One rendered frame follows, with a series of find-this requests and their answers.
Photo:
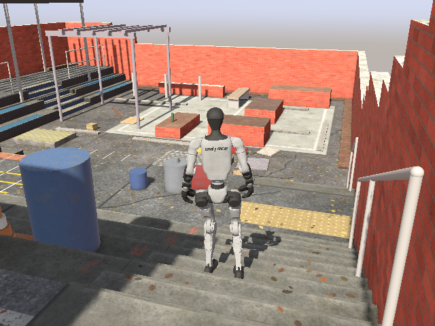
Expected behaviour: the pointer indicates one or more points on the robot left thigh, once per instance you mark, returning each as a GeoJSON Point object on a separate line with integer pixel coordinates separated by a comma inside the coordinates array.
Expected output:
{"type": "Point", "coordinates": [206, 208]}

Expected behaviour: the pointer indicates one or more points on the right robot hand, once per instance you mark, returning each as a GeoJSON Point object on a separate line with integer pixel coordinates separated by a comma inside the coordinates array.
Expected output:
{"type": "Point", "coordinates": [249, 193]}

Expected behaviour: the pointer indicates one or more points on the robot right shin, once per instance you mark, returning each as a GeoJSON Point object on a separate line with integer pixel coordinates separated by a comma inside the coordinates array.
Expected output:
{"type": "Point", "coordinates": [237, 247]}

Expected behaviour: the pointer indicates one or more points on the left robot forearm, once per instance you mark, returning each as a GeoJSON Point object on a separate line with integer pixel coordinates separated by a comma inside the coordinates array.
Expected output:
{"type": "Point", "coordinates": [186, 181]}

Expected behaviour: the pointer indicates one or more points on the right robot forearm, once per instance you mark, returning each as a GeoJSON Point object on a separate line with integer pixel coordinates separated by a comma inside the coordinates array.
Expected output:
{"type": "Point", "coordinates": [248, 178]}

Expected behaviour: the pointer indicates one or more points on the robot left upper arm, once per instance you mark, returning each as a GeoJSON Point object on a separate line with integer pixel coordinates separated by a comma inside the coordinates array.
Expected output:
{"type": "Point", "coordinates": [192, 155]}

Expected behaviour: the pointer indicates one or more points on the left robot hand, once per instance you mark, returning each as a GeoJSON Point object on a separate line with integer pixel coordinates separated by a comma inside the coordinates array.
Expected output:
{"type": "Point", "coordinates": [190, 192]}

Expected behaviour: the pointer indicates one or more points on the robot right upper arm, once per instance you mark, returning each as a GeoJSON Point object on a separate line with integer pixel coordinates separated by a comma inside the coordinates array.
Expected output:
{"type": "Point", "coordinates": [241, 154]}

